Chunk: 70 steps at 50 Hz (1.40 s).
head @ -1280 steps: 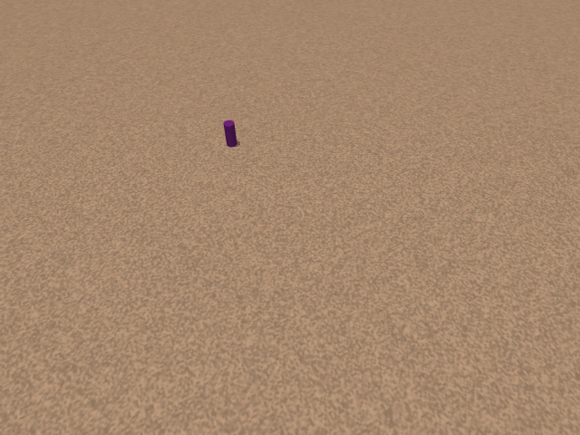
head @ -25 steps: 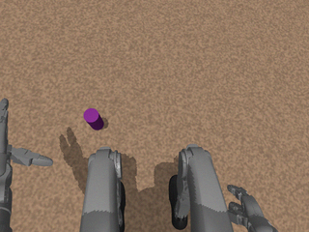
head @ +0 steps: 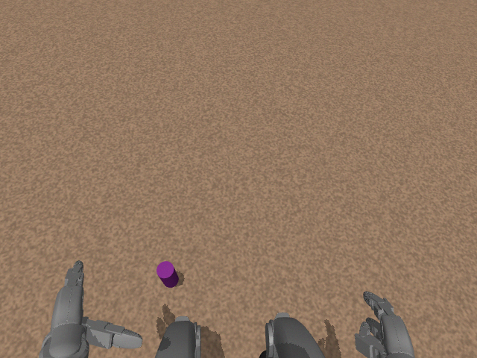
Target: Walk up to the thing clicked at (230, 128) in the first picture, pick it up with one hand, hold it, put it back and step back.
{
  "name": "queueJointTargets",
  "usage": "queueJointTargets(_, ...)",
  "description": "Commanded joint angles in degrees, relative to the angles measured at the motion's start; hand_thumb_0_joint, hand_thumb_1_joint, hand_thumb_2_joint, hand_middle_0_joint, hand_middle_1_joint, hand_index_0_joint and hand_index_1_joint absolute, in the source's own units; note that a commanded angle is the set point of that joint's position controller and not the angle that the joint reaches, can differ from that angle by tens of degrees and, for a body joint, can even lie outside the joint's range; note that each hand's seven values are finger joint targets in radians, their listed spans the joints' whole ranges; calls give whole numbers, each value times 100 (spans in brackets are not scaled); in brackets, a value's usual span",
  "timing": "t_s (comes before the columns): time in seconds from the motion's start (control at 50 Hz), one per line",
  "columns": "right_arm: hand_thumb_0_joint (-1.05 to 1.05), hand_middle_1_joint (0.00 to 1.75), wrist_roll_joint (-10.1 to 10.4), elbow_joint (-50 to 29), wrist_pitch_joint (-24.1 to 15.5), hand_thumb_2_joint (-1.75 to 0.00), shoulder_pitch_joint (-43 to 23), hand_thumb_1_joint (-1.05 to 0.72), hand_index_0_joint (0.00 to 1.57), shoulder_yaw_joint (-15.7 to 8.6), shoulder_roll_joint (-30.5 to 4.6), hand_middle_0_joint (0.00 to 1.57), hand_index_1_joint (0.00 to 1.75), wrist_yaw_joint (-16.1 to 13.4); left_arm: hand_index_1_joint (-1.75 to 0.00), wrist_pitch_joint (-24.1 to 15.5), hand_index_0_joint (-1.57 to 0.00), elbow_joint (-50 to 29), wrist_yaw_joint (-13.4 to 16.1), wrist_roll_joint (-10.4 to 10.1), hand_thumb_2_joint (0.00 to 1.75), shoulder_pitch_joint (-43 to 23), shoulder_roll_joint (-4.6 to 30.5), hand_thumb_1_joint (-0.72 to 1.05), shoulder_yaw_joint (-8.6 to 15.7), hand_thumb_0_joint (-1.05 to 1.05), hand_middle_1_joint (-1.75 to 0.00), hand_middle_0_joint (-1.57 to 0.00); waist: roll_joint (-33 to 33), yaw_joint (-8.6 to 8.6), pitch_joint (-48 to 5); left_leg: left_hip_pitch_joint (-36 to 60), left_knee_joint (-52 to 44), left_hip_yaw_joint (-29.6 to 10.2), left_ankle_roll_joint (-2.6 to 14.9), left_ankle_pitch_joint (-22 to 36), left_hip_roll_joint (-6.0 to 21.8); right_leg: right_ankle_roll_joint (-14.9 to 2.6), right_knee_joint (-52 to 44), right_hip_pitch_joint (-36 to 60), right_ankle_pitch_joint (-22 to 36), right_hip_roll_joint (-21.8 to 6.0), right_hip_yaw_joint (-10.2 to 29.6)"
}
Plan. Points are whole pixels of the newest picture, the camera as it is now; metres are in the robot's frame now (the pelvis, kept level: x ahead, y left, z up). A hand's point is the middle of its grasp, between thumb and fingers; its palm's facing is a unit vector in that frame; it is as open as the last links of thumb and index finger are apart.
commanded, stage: home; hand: left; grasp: from the side
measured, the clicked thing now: (168, 275) +0.41 +0.21 -0.59
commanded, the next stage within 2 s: stand in 1.96 s
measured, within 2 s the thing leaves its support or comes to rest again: neither
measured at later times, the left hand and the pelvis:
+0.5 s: hand (98, 336) +0.18 +0.19 +0.00, palm faces +0.12 -0.95 -0.30, open 17.5 cm; pelvis +0.02 +0.01 +0.06, yaw +1 degrees
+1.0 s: hand (104, 338) +0.18 +0.18 +0.01, palm faces +0.11 -0.95 -0.29, open 17.5 cm; pelvis +0.01 +0.00 +0.06, yaw +1 degrees
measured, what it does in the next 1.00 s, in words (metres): rises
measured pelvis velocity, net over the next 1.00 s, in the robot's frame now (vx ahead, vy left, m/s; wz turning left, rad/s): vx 0.01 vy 0.00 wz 0.01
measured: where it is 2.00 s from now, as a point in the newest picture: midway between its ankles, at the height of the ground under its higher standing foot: outside the picture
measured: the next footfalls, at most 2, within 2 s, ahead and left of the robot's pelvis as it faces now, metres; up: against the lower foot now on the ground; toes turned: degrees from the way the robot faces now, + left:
none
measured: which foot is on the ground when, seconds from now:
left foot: down 0.00-1.00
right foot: down 0.00-1.00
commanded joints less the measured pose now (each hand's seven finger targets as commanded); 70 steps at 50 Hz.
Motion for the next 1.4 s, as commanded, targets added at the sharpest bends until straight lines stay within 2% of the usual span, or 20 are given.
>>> queueJointTargets(0.0, 0, 30, -38, -825, -324, -90, 80, -90, 20, -253, -661, 20, 30, -198, -5, 17, -5, -1412, 182, -1, 6, 276, 719, -55, 176, 0, -5, -5, 405, 93, -1337, 1863, -1706, 141, 159, 1433, -201, -56, -1736, 1898, 1362, 113, 154)
queueJointTargets(0.06, 0, 30, -66, -865, -392, -90, 201, -90, 20, -234, -562, 20, 30, -297, -5, 120, -5, -2114, 235, -7, 5, 648, 690, -56, 64, 0, -5, -5, 402, 128, -1237, 2231, -1983, 162, 149, 1718, -226, -43, -2002, 2336, 1649, 128, 120)
queueJointTargets(0.1, 0, 30, -82, -937, -478, -90, 149, -90, 20, -203, -522, 20, 30, -327, -5, 232, -5, -2005, 199, -39, 5, 1227, 188, -56, -330, 0, -5, -5, 204, 64, -808, 2289, -2190, 153, 159, 1577, -224, -41, -2181, 2368, 1528, 158, 66)
queueJointTargets(0.12, 0, 30, -88, -1006, -511, -90, 94, -90, 20, -207, -533, 20, 30, -334, -5, 271, -5, -2054, 187, -53, 4, 1353, 98, -57, -415, 0, -5, -5, 157, 64, -611, 2290, -2307, 129, 158, 1473, -210, -45, -2258, 2325, 1404, 177, 11)
queueJointTargets(0.18, 0, 30, -104, -1109, -596, -90, 77, -90, 20, -214, -545, 20, 30, -365, -5, 262, -5, -2891, 202, -26, 5, 1186, 438, -56, -195, 0, -5, -5, 240, 130, -459, 2456, -2602, 85, 143, 1260, -196, -35, -2453, 2463, 1168, 205, -43)
queueJointTargets(0.22, 0, 30, -132, -1168, -661, -90, 50, -90, 20, -192, -527, 20, 30, -365, -5, 277, -5, -2826, 163, -35, 4, 1475, 301, -58, -267, 0, -5, -5, 63, 140, -233, 2412, -2715, 54, 145, 1215, -191, -22, -2544, 2521, 1099, 214, -78)
queueJointTargets(0.24, 0, 30, -131, -1157, -688, -90, 41, -90, 20, -178, -521, 20, 30, -342, -5, 306, -5, -2458, 112, -41, 4, 1773, 33, -58, -448, 0, -5, -5, -85, 115, 89, 2392, -2827, 26, 140, 1014, -164, -16, -2580, 2410, 918, 235, -94)
queueJointTargets(0.26, 0, 30, -124, -1229, -717, -90, 16, -90, 20, -201, -545, 20, 30, -343, -5, 247, -5, -3002, 117, -50, 5, 1484, 240, -57, -303, 0, -5, -5, 78, 137, 5, 2422, -2856, 35, 140, 1003, -169, -18, -2620, 2480, 920, 215, -74)
queueJointTargets(0.3, 0, 30, -157, -1163, -758, -90, 51, -90, 20, -204, -536, 20, 30, -336, -5, 236, -5, -2802, 71, -18, 4, 1640, 158, -58, -323, 0, -5, -5, 119, 101, -14, 2513, -2906, 3, 118, 1077, -150, -24, -2606, 2519, 975, 235, -86)
queueJointTargets(0.32, 0, 30, -156, -1260, -808, -90, 23, -90, 20, -241, -605, 20, 30, -329, -5, 221, -5, -3070, 64, -28, 4, 1451, 195, -57, -301, 0, -5, -5, 125, 135, -5, 2525, -2948, 16, 120, 976, -161, -22, -2627, 2557, 916, 224, -73)
queueJointTargets(0.36, 0, 30, -181, -1252, -837, -90, 53, -90, 20, -233, -563, 20, 30, -327, -5, 198, -5, -2771, 23, -8, 5, 1555, 128, -57, -294, 0, -5, -5, -74, 78, -34, 2515, -2811, 101, 148, 1191, -203, -17, -2681, 2614, 1061, 211, -33)
queueJointTargets(0.42, 0, 30, -216, -1212, -914, -90, 94, -90, 20, -242, -552, 20, 30, -322, -6, 147, -5, -2914, -9, 11, 7, 1461, 138, -53, -298, 0, -6, -5, 49, 75, -385, 2774, -2709, 146, 130, 1638, -228, -18, -2633, 2806, 1470, 202, 1)
queueJointTargets(0.46, 0, 30, -218, -1185, -939, -90, 97, -90, 20, -233, -551, 20, 30, -325, -5, 150, -5, -2996, -8, 17, 5, 1364, 189, -57, -277, 0, -5, -5, 175, 89, -380, 2821, -2707, 162, 124, 1664, -249, -17, -2656, 2834, 1514, 186, 27)
queueJointTargets(0.56, 0, 30, -213, -1134, -999, -90, 13, -90, 20, -209, -554, 20, 30, -326, -5, 161, -5, -2901, -8, 7, 4, 1423, 150, -57, -264, 0, -5, -5, 164, 141, -249, 2798, -2835, 131, 114, 1425, -241, -28, -2738, 2862, 1274, 195, 0)
queueJointTargets(0.62, 0, 30, -213, -1100, -1016, -90, 11, -90, 20, -196, -540, 20, 30, -310, -6, 184, -5, -2808, -14, -5, 6, 1581, 134, -55, -249, 0, -6, -5, 154, 179, -246, 2833, -2814, 144, 113, 1584, -247, -28, -2758, 2909, 1417, 194, 0)
queueJointTargets(0.78, 0, 30, -212, -1104, -1019, -90, 19, -90, 20, -208, -543, 20, 30, -280, -5, 137, -5, -2766, -49, -12, 5, 1490, 137, -56, -250, 0, -5, -5, 88, 149, -165, 2793, -2810, 176, 134, 1515, -263, -11, -2832, 2882, 1382, 179, 19)
queueJointTargets(0.86, 0, 30, -211, -1110, -1047, -90, -44, -90, 20, -205, -539, 20, 30, -277, -5, 113, -5, -2781, -61, -11, 4, 1463, 156, -57, -220, 0, -5, -5, 112, 182, -82, 2689, -2909, 171, 145, 1032, -275, -17, -2908, 2811, 935, 170, 27)
queueJointTargets(1.04, 0, 30, -215, -1068, -1097, -90, 31, -90, 20, -221, -554, 20, 30, -302, -6, 83, -5, -2851, -78, -5, 6, 1393, 144, -55, -278, 0, -6, -5, 182, 125, -226, 2829, -2853, 180, 134, 1278, -253, -21, -2841, 2795, 1168, 184, 30)
queueJointTargets(1.22, 0, 30, -221, -1040, -1104, -90, 22, -90, 20, -220, -541, 20, 30, -315, -6, 85, -5, -2694, -71, -3, 5, 1490, 136, -56, -225, 0, -6, -5, 45, 179, -177, 2774, -2824, 182, 135, 1423, -257, -16, -2835, 2877, 1287, 177, 27)
queueJointTargets(1.38, 0, 30, -221, -1058, -1132, -90, -35, -90, 20, -218, -569, 20, 30, -298, -5, 80, -5, -2786, -97, -15, 4, 1388, 139, -58, -249, 0, -5, -5, 88, 176, -92, 2751, -2951, 149, 139, 1042, -243, -27, -2858, 2751, 926, 191, 18)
